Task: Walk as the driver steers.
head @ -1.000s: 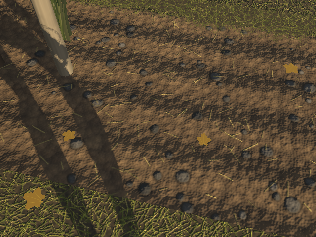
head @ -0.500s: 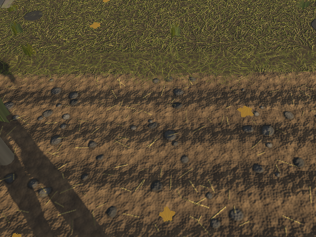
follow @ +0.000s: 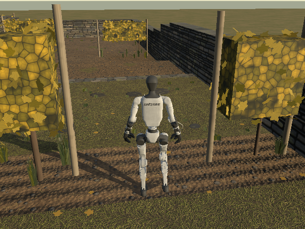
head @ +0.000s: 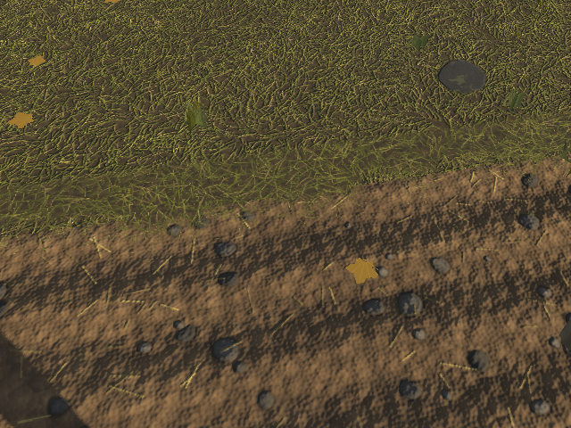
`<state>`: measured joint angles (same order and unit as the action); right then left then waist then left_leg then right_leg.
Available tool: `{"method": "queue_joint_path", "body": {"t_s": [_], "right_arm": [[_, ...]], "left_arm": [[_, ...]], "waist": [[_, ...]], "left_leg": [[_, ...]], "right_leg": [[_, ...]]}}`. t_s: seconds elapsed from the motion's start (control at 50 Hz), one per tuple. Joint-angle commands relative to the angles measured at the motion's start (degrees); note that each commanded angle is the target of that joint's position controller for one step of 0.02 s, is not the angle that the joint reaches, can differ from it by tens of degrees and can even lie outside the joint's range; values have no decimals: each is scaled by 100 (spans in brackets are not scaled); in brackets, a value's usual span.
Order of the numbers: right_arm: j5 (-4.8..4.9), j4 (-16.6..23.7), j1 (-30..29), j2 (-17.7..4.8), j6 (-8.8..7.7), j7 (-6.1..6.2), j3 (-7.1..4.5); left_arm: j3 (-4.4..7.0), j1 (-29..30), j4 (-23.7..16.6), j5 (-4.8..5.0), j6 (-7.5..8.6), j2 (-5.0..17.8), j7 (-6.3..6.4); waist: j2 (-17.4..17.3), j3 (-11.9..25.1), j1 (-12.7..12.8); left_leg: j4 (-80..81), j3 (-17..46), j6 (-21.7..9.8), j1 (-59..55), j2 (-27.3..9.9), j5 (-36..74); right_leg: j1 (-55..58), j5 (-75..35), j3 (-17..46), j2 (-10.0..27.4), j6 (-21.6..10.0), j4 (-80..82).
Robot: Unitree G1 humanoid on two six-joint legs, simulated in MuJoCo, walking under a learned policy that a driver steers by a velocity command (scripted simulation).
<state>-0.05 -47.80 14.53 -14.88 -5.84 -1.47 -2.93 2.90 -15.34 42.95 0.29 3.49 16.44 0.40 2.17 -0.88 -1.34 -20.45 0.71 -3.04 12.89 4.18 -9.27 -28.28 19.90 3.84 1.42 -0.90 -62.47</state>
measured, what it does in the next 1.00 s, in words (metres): walks ahead, turning left: right foot, then left foot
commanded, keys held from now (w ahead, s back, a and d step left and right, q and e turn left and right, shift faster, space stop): w+q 0.62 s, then q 0.16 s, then e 0.22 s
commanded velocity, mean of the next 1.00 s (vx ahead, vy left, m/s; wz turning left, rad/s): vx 0.40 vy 0.00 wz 0.36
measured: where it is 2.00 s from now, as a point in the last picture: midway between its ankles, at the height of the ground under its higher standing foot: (254, 422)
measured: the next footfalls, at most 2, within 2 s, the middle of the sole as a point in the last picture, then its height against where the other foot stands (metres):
right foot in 0.28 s outside the picture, level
left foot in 0.76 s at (202, 425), level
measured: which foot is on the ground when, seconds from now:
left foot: down 0.00-0.28, up 0.30-0.74, down 0.76-1.00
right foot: up 0.00-0.26, down 0.28-0.78, up 0.80-1.00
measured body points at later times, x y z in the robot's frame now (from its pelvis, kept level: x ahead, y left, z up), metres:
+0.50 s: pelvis +0.26 -0.04 +0.00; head +0.28 -0.04 +0.45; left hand +0.29 +0.26 -0.11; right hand +0.43 -0.29 -0.11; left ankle +0.26 +0.12 -0.66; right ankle +0.28 -0.14 -0.74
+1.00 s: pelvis +0.43 +0.08 -0.01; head +0.46 +0.12 +0.44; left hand +0.42 +0.39 -0.13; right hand +0.68 -0.07 -0.11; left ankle +0.46 +0.18 -0.74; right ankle +0.52 -0.07 -0.68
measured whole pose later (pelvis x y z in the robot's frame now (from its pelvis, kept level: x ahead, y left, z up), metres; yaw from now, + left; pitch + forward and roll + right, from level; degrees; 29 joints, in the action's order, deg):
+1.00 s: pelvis +0.43 +0.08 -0.01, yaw +25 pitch +1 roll +0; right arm -1.9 -40.9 7.7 -13.3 -2.2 -1.1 -1.7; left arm 2.8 -9.5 46.4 0.5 0.7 17.6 1.6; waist 2.6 -4.1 0.5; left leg -24.8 -3.1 -5.1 19.5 3.7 -6.8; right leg -30.5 22.1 2.3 5.6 4.1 -57.3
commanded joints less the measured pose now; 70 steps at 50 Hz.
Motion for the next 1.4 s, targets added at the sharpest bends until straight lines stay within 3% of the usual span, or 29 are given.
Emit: {"method": "queue_joint_path", "body": {"t_s": [0.02, 0.08, 0.18, 0.26, 0.28, 0.3, 0.32, 0.34, 0.38, 0.4, 0.46, 0.66, 0.72, 0.76, 0.78, 0.8, 0.82, 0.84, 0.86, 0.88, 0.92, 0.98, 1.12, 1.26, 1.3, 1.32, 1.34, 1.36, 1.4], "right_arm": [[90, 258, 54, -760, -39, 40, -134], [140, 196, 256, -987, 46, 132, -206], [198, 38, 851, -991, 182, 176, -195], [156, 91, 804, -1000, 252, 223, -201], [73, 245, 660, -757, 226, 203, -112], [74, 362, 1265, -238, 151, 206, 37], [204, 447, 1397, -439, 114, 211, 19], [282, 444, 968, -893, 149, 223, -127], [192, 541, 480, -857, 253, 224, -174], [166, 568, 481, -746, 313, 208, -190], [156, 685, 380, -468, 452, 171, -161], [89, 1382, -1158, -454, 426, -139, -89], [19, 1476, -835, -730, 457, -189, -237], [15, 1129, 555, -1277, 502, -76, -534], [46, 1114, 778, -1852, 555, 87, -617], [-73, 1532, 352, -1999, 488, 51, -532], [-67, 1600, 265, -1432, 474, -3, -405], [-26, 1486, 45, -1100, 433, -12, -288], [19, 1383, -181, -837, 402, -9, -198], [-5, 1332, -398, -665, 388, 7, -129], [-175, 1211, -658, -607, 317, 10, -88], [-230, 1006, -927, -607, 232, 82, -90], [-111, 681, -754, -893, 493, 303, -224], [9, 614, -865, -1014, 713, 369, -317], [137, 539, -825, -1009, 766, 389, -345], [97, 504, -641, -841, 744, 371, -319], [-198, 785, -843, -509, 681, 322, -221], [-176, 918, -1420, -653, 638, 336, -256], [21, 789, -1266, -777, 644, 338, -323]], "left_arm": [[47, 284, -588, -83, 134, 242, -7], [-45, 949, -768, -74, 193, 92, -46], [-5, 1672, -959, 32, 286, 271, -148], [206, 875, -782, 7, 343, 715, -96], [304, 41, -682, -89, 349, 1007, -40], [429, -666, -575, -127, 252, 1480, -2], [393, -841, -448, -56, 187, 1255, -53], [281, -538, -476, -28, 187, 836, -53], [141, 150, -468, -50, 195, 437, -85], [120, 360, -429, -89, 219, 346, -95], [187, 542, -301, -93, 317, 429, -99], [387, 158, 122, 45, 168, 1047, 9], [459, 194, 129, 181, 38, 1279, 72], [388, 129, 96, 190, 8, 1088, 87], [177, -188, -82, -206, 32, 432, 43], [55, -806, -141, -147, 101, 443, -29], [191, -324, 0, 54, 94, 1009, -53], [165, 10, -80, 161, 65, 943, -42], [129, 90, 26, 89, 13, 789, 28], [138, 111, 61, 28, -66, 793, 78], [135, -243, 249, 41, -238, 677, 105], [92, -243, 334, 6, -327, 489, 172], [181, 601, -10, 56, -507, 678, 163], [196, 470, -95, 79, -497, 478, -41], [241, 158, -9, 60, -486, 557, -110], [356, 114, -39, 24, -489, 976, -71], [515, 54, -130, 3, -503, 1686, 36], [463, -129, -200, -168, -428, 1510, -3], [430, 300, -263, -104, -260, 1289, 3]], "waist": [[-752, 77, 63], [-638, 20, -89], [-699, -14, -273], [-754, 339, 321], [-471, 1004, 744], [867, 1967, 736], [1520, 2147, 702], [798, 1252, 717], [353, 315, 440], [518, 119, 264], [452, -59, 95], [50, -402, 449], [298, 20, 155], [-73, 789, -559], [-1607, 1262, -244], [-1927, 2574, 52], [-712, 2628, -373], [-631, 1883, -269], [-246, 1374, -93], [-399, 1137, 62], [-606, 1018, 353], [-629, 888, 439], [-688, 302, 18], [-791, 576, 153], [-778, 628, 363], [-111, 591, 273], [1554, 593, 107], [1172, 789, 580], [408, 697, 307]], "left_leg": [[1031, 1672, -1165, -653, -1539, 1359], [1080, 1284, -1012, -343, -1304, 1457], [728, 1433, -780, -363, -1331, 1085], [-333, 1594, -427, -263, -1161, 1279], [-1618, 1358, -240, 397, -833, 824], [-3571, 586, 143, 2091, -124, -1247], [-4639, 651, 198, 2988, -246, -2560], [-5080, 766, 203, 3302, -547, -2123], [-4882, 545, 250, 3047, -879, -1334], [-4689, 554, 265, 2807, -1030, -1112], [-4405, 468, 345, 2550, -1143, -623], [-1779, -86, 173, 2260, -952, 865], [-1501, -486, -79, 1460, -492, 213], [-807, -437, -441, -639, -136, 1315], [-1146, 1347, -904, -2210, -1510, 3995], [-688, 3926, -2277, -3293, -2915, 3988], [-451, 3193, -1981, -2844, -2650, 3652], [-453, 2320, -1678, -2244, -2366, 3424], [-345, 1848, -1385, -1523, -2055, 3148], [-196, 1561, -1274, -889, -1921, 3083], [143, 1009, -1243, 134, -1769, 3256], [367, 430, -1176, 433, -1673, 3050], [801, 638, -1219, -210, -2082, 341], [-13, 159, -1010, -980, -2189, 2195], [-602, -205, -559, -773, -1943, 1937], [-1423, -643, -53, -121, -1521, 996], [-2813, -1046, 544, 1639, -616, -1705], [-3939, -244, 661, 2371, -213, -2978], [-4481, 247, 596, 2668, -443, -2257]], "right_leg": [[-937, -221, -21, 380, 180, 809], [-514, -1271, -150, 227, 312, 2099], [248, -2139, -80, -97, 323, 3211], [1865, -1694, -77, -50, -47, 3799], [3198, -1698, 492, 650, -372, 3579], [5169, -1504, 2259, 2037, -1091, 3578], [5147, -227, 3764, 2460, -1420, 4232], [4391, 351, 3190, 2175, -1209, 4447], [2978, -405, 1823, 1671, -977, 4802], [2507, -745, 1400, 1517, -938, 4989], [1959, -1504, 545, 1391, -986, 5396], [2580, -2957, -1080, 1405, -715, 5184], [2908, -5069, -1321, 1385, -462, 4015], [2141, -4674, -1570, 908, -20, 1825], [397, 173, -1558, 347, 345, -176], [-840, 2310, -471, -390, 546, -1901], [-857, 1751, 143, 13, 461, -1973], [-1062, 1344, -19, 258, 365, -1596], [-943, 1026, -55, 495, 372, -1073], [-583, 823, -5, 620, 387, -681], [408, 435, -31, 584, 453, -332], [775, -13, 10, 546, 541, 706], [38, 41, -130, 530, 476, 1283], [579, 109, -667, 186, 291, 2432], [1338, -1077, -751, 1, 12, 3730], [1952, -2433, 35, 433, -290, 4195], [2889, -5009, 1877, 1763, -1152, 3995], [2938, -5200, 2322, 2155, -1957, 4105], [2957, -4676, 1551, 1547, -1524, 4022]]}}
